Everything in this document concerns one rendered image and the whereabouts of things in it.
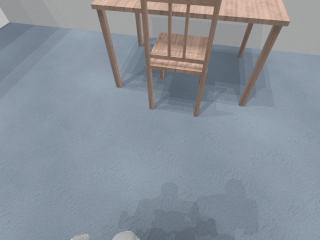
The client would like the table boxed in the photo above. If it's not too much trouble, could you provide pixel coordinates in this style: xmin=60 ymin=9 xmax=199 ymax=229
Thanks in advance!
xmin=91 ymin=0 xmax=290 ymax=107

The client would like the chair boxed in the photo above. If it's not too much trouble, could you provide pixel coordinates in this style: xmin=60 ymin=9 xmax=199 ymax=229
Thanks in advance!
xmin=140 ymin=0 xmax=222 ymax=117

